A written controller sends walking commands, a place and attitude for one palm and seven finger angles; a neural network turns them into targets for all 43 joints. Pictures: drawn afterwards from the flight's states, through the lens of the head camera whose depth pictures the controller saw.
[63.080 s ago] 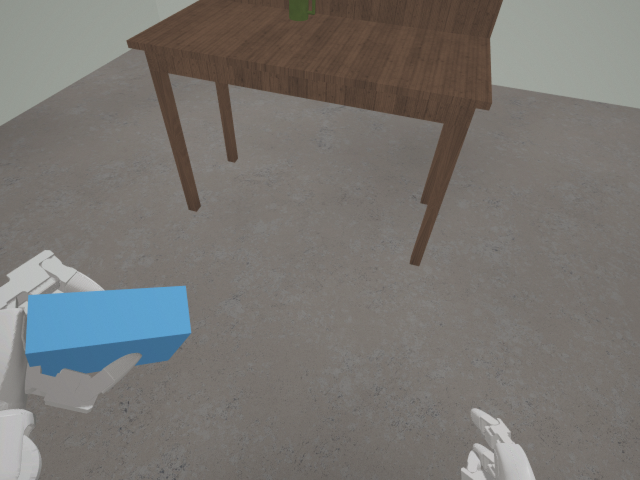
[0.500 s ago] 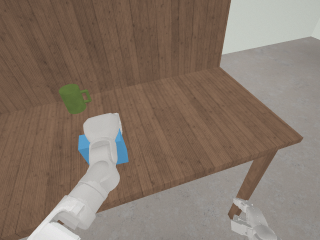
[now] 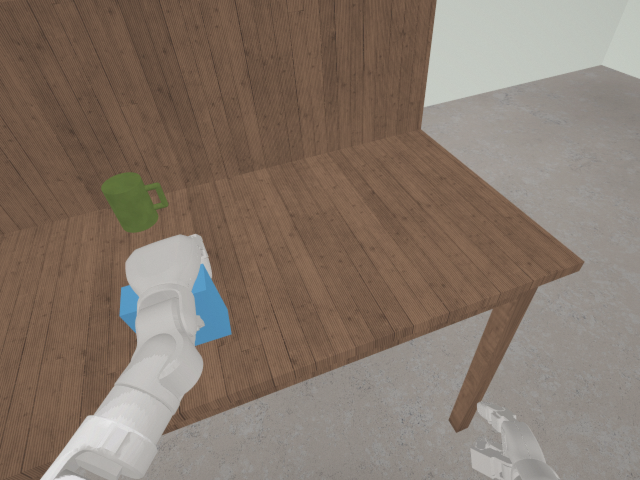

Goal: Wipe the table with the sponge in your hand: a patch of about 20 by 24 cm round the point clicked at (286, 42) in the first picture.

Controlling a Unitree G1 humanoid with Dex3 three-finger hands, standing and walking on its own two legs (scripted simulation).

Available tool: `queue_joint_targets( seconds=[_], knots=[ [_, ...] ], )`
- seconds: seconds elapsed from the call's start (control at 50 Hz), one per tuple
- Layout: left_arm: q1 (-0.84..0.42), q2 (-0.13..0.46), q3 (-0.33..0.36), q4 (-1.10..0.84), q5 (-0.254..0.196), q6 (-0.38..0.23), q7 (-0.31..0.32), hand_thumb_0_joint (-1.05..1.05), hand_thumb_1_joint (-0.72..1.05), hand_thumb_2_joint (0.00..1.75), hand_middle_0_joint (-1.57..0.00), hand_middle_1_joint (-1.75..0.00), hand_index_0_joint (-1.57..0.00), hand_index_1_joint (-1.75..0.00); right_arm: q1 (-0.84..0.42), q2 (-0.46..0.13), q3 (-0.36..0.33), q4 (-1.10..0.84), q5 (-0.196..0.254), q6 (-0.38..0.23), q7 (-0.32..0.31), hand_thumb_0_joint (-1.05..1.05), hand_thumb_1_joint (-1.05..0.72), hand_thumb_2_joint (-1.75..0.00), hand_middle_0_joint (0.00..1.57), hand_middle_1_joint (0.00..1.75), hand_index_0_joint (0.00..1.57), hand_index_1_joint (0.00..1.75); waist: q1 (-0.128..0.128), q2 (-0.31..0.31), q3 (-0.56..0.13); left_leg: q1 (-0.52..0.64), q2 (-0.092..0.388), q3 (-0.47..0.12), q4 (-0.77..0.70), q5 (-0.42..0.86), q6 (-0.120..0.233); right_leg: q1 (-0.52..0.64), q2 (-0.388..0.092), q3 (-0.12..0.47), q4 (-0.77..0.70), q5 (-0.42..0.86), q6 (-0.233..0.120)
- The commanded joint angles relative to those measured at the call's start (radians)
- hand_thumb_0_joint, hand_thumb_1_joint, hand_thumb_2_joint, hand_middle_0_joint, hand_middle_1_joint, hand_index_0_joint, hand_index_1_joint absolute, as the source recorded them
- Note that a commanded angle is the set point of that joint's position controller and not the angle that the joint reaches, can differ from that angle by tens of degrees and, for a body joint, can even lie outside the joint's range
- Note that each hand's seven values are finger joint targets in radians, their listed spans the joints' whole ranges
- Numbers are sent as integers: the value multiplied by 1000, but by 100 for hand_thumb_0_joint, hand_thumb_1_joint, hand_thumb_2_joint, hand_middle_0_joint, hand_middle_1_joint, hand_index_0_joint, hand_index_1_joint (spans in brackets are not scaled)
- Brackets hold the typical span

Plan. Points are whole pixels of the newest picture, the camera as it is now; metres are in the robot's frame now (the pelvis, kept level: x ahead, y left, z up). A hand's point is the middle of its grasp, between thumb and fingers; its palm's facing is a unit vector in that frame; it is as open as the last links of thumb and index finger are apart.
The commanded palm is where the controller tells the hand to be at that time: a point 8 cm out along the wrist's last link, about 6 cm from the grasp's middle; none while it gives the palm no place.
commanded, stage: slide back across to the middle lane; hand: left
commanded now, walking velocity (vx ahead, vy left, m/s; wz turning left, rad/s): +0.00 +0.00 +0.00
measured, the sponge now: (185, 319) +0.32 +0.24 +0.03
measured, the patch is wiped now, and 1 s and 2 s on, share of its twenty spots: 0.90 0.90 0.90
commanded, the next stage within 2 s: wipe forward along the middle lane in 0.24 s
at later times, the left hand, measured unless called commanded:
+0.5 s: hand (140, 311) +0.30 +0.27 +0.08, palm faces -0.03 -0.08 -1.00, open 9.2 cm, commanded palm +0.28 +0.27 +0.12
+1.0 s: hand (142, 280) +0.35 +0.29 +0.08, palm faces -0.07 -0.04 -1.00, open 9.2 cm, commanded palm +0.33 +0.29 +0.11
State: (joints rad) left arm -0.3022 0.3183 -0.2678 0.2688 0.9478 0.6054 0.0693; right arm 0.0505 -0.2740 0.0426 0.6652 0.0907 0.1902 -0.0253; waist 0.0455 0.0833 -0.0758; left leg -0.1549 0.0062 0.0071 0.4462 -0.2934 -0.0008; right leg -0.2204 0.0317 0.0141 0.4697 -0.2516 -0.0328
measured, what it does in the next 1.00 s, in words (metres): stands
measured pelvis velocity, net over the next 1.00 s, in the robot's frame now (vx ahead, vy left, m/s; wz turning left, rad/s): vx -0.03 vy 0.00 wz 0.02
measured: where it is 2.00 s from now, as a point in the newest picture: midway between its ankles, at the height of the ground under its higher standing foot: outside the picture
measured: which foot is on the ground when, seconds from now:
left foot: down 0.00-1.00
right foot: down 0.00-1.00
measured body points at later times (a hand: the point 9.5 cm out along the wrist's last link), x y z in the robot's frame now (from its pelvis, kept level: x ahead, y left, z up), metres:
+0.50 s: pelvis -0.01 +0.00 +0.00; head -0.02 -0.04 +0.45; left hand +0.30 +0.27 +0.13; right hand +0.21 -0.23 -0.09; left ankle -0.04 +0.12 -0.74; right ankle +0.00 -0.10 -0.74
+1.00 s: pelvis -0.03 +0.00 +0.00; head -0.02 -0.02 +0.45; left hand +0.35 +0.29 +0.13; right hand +0.12 -0.25 -0.12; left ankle -0.04 +0.12 -0.74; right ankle +0.00 -0.10 -0.74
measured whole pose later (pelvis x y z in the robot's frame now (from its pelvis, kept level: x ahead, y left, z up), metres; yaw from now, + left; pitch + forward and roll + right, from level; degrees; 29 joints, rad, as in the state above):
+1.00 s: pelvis -0.03 +0.00 +0.00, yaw +1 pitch +4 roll +0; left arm -0.57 0.46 -0.09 0.72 0.99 0.27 0.06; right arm 0.18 -0.28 0.02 0.72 0.08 0.12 -0.08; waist 0.01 0.06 -0.07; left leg -0.32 0.00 -0.02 0.51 -0.26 0.00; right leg -0.36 0.03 -0.01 0.48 -0.20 -0.03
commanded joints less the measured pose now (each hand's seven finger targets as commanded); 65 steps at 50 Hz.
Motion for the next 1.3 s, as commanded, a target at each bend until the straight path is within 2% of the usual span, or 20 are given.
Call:
queue_joint_targets(
  seconds=[0.0, 0.06, 0.1, 0.16, 0.2, 0.26, 0.3, 0.32, 0.44, 0.5, 0.56, 0.6, 0.66, 0.76, 0.8, 0.86, 0.9, 0.96, 1.0, 1.28],
  knots=[
    [-154, 203, 134, -134, 21, -3, 1, 0, 10, 130, -120, -160, -120, -160, -229, -105, -36, -187, -3, -67, 0, 0, -90, -90, 20, 30, 20, 30, 46, -133, -182, -24, -42, -6, -40, 294, 45, 166, 2, 31, -51, 320, -41],
    [-159, 206, 131, -137, 18, -24, -5, 0, 10, 130, -120, -160, -120, -160, -219, -104, -37, -184, -4, -74, -9, 0, -90, -90, 20, 30, 20, 30, 34, -135, -159, -27, -43, 3, -41, 273, 47, 157, -2, 29, -60, 305, -34],
    [-123, 276, 201, -143, 12, -37, -6, 0, 10, 130, -120, -160, -120, -160, -222, -110, -39, -180, -7, -77, -13, 0, -90, -90, 20, 30, 20, 30, 49, -131, -146, -31, -44, -4, -47, 258, 45, 159, 0, 47, -68, 283, -36],
    [-138, 257, 176, -142, 12, -59, -13, 0, 10, 130, -120, -160, -120, -160, -213, -106, -37, -180, -7, -84, -20, 0, -90, -90, 20, 30, 20, 30, 36, -128, -134, -35, -47, 0, -46, 254, 47, 156, -2, 39, -72, 287, -32],
    [-102, 332, 246, -145, 13, -77, -14, 0, 10, 130, -120, -160, -120, -160, -212, -114, -40, -174, -10, -87, -22, 0, -90, -90, 20, 30, 20, 30, 52, -110, -148, -32, -49, -8, -47, 258, 44, 166, 0, 58, -71, 282, -37],
    [-115, 270, 188, -149, 13, -98, -24, 0, 10, 130, -120, -160, -120, -160, -200, -107, -40, -177, -9, -93, -24, 0, -90, -90, 20, 30, 20, 30, 33, -100, -128, -29, -46, -5, -47, 254, 46, 143, 0, 36, -79, 272, -35],
    [-89, 326, 245, -160, 10, -114, -27, 0, 10, 130, -120, -160, -120, -160, -201, -113, -45, -177, -11, -98, -24, 0, -90, -90, 20, 30, 20, 30, 45, -84, -137, -24, -47, -13, -46, 261, 46, 150, 2, 52, -79, 274, -40],
    [-94, 285, 210, -169, 7, -122, -29, 0, 10, 130, -120, -160, -120, -160, -191, -108, -46, -179, -12, -100, -25, 0, -90, -90, 20, 30, 20, 30, 37, -88, -151, -20, -47, -8, -43, 272, 49, 158, -3, 32, -73, 291, -36],
    [-222, 260, 175, -97, 18, -160, -28, 0, 10, 130, -120, -160, -120, -160, -155, -111, -50, -154, -12, -111, -39, 0, -90, -90, 20, 30, 20, 30, 7, -119, -106, -26, -41, -11, -47, 227, 50, 83, 1, 14, -94, 222, -34],
    [-279, 292, 200, -65, 28, -185, -19, 0, 10, 130, -120, -160, -120, -160, -140, -115, -50, -142, -16, -118, -47, 0, -90, -90, 20, 30, 20, 30, 10, -113, -130, -27, -42, -15, -52, 213, 48, 76, 6, 21, -94, 199, -38],
    [-313, 252, 166, 26, 39, -206, -13, 0, 10, 130, -120, -160, -120, -160, -111, -114, -53, -124, -15, -122, -51, 0, -90, -90, 20, 30, 20, 30, -5, -140, -122, -45, -42, -9, -42, 200, 46, 51, 2, 0, -88, 193, -33],
    [-349, 311, 213, 70, 46, -218, -7, 0, 10, 130, -120, -160, -120, -160, -101, -123, -53, -115, -16, -120, -55, 0, -90, -90, 20, 30, 20, 30, 1, -140, -132, -62, -41, -16, -50, 173, 42, 45, 5, 14, -91, 151, -38],
    [-382, 269, 174, 129, 56, -235, 0, 0, 10, 130, -120, -160, -120, -160, -77, -120, -57, -113, -15, -121, -54, 0, -90, -90, 20, 30, 20, 30, -8, -137, -154, -73, -41, -10, -35, 182, 42, 38, -1, -5, -79, 174, -33],
    [-466, 296, 179, 261, 75, -258, 7, 0, 10, 130, -120, -160, -120, -160, -35, -128, -57, -97, -15, -117, -57, 0, -90, -90, 20, 30, 20, 30, -29, -150, -129, -121, -39, -9, -27, 137, 42, -5, -3, -10, -78, 128, -28],
    [-464, 346, 230, 280, 79, -274, 13, 0, 10, 130, -120, -160, -120, -160, -31, -134, -60, -97, -17, -115, -58, 0, -90, -90, 20, 30, 20, 30, -12, -120, -152, -130, -41, -10, -28, 131, 41, 0, -2, 5, -80, 116, -34],
    [-497, 323, 197, 352, 86, -292, 20, 0, 10, 130, -120, -160, -120, -160, -3, -132, -62, -93, -15, -114, -59, 0, -90, -90, 20, 30, 20, 30, -33, -136, -141, -158, -41, -4, -14, 114, 43, -18, -5, -6, -73, 107, -26],
    [-500, 394, 263, 384, 87, -309, 27, 0, 10, 130, -120, -160, -120, -160, 10, -141, -67, -87, -17, -114, -57, 0, -90, -90, 20, 30, 20, 30, -21, -136, -148, -177, -40, -12, -16, 107, 44, -14, -2, 8, -75, 95, -31],
    [-563, 360, 214, 425, 95, -331, 34, 0, 10, 130, -120, -160, -120, -160, 39, -140, -70, -85, -15, -115, -59, 0, -90, -90, 20, 30, 20, 30, -45, -139, -159, -192, -40, -5, -6, 93, 46, -29, -7, -2, -70, 88, -23],
    [-549, 403, 260, 444, 99, -347, 44, 0, 10, 130, -120, -160, -120, -160, 49, -144, -76, -79, -17, -115, -56, 0, -90, -90, 20, 30, 20, 30, -28, -115, -190, -193, -39, -9, -4, 108, 43, -23, -3, 3, -65, 97, -30],
    [-738, 464, 251, 625, 121, -394, 88, 0, 10, 130, -120, -160, -120, -160, 133, -156, -83, -36, -14, -121, -51, 0, -90, -90, 20, 30, 20, 30, -85, -113, -174, -257, -31, -7, 13, 42, 49, -95, -6, 0, -65, 32, -17]
  ],
)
